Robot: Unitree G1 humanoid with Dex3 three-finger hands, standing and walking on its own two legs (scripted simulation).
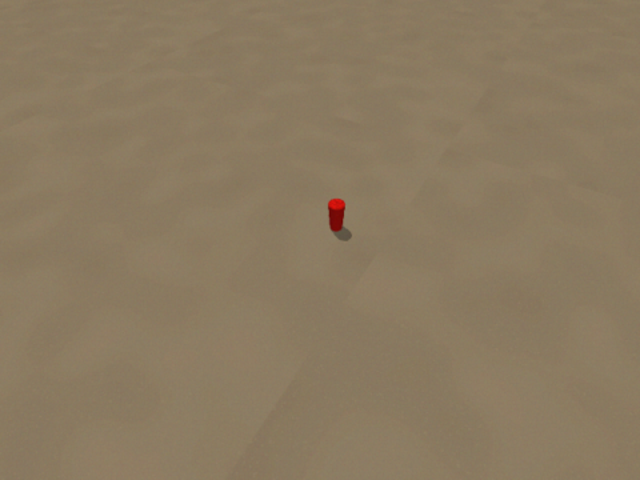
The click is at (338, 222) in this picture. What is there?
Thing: tapered cup
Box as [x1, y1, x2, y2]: [328, 199, 344, 230]
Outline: 332,199 328,203 330,228 332,230 339,230 342,224 344,202 340,199
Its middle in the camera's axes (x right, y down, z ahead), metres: +0.08 -0.11 +1.74
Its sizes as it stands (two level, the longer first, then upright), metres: 0.073 0.073 0.140
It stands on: the floor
